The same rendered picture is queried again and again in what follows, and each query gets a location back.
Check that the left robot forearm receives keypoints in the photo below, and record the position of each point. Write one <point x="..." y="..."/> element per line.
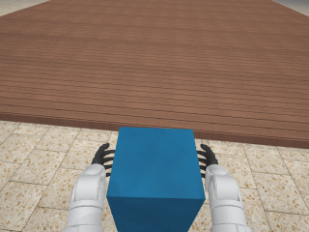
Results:
<point x="87" y="200"/>

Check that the left robot hand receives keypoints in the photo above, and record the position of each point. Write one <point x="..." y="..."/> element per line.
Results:
<point x="100" y="157"/>

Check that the right robot forearm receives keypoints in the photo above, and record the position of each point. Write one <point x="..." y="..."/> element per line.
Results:
<point x="226" y="206"/>

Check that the right robot hand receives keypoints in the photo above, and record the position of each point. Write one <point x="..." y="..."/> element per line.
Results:
<point x="209" y="158"/>

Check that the carton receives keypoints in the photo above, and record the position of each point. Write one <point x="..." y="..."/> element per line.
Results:
<point x="155" y="183"/>

